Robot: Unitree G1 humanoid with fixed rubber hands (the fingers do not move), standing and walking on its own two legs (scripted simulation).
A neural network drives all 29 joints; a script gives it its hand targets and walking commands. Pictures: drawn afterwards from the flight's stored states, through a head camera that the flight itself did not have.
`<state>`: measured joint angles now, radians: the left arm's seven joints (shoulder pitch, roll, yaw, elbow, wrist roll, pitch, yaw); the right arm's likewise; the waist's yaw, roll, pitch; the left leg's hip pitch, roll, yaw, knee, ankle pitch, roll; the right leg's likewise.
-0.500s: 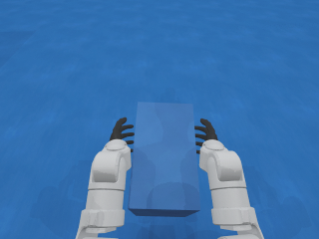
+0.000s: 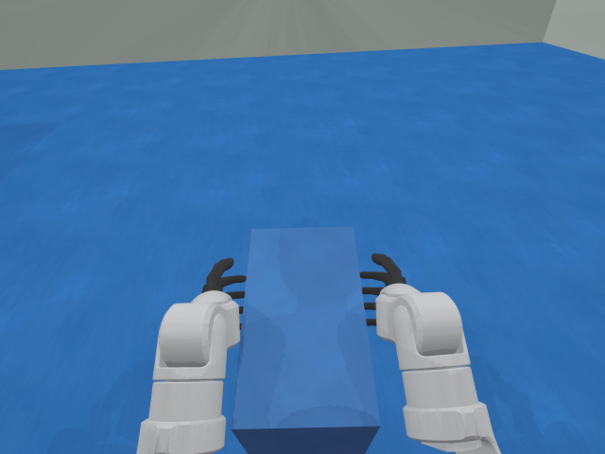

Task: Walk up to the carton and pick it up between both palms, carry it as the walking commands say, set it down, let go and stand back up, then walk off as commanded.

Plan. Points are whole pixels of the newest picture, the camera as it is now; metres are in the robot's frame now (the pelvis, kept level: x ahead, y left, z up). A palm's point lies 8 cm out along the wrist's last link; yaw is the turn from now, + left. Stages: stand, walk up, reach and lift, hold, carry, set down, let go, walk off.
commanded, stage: carry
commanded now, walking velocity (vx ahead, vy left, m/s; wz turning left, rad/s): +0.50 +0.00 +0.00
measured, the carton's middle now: (305, 346) +0.28 +0.00 +0.04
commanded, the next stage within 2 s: none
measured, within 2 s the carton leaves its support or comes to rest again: neither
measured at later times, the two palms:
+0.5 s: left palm (245, 230) +0.51 +0.10 +0.07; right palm (369, 226) +0.51 -0.13 +0.07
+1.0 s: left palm (252, 143) +0.86 +0.11 +0.09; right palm (344, 145) +0.82 -0.12 +0.09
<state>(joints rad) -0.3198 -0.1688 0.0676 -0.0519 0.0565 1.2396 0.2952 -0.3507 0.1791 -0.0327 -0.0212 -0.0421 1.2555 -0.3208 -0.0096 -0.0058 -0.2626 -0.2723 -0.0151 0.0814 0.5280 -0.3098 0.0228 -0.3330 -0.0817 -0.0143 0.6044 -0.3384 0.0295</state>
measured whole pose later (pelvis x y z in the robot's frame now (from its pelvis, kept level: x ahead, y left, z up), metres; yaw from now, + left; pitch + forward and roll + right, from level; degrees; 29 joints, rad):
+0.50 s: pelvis +0.22 -0.01 -0.01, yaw +3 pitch +7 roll +0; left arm -0.29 -0.16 -0.04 -0.12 0.01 1.18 0.31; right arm -0.23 0.15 -0.06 -0.20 0.02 1.18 -0.32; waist -0.01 -0.01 -0.14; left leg -0.43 0.04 0.07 1.16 -0.53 -0.01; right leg -0.19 -0.03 -0.20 0.54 -0.47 -0.03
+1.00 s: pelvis +0.56 +0.04 +0.01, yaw -5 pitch +4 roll +0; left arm -0.23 -0.15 -0.01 -0.23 0.05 1.15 0.27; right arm -0.23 0.15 0.00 -0.25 0.02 1.16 -0.27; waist -0.06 0.01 -0.06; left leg -0.18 -0.02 0.27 0.38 -0.29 0.10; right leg -0.60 -0.08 -0.09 0.71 -0.25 0.03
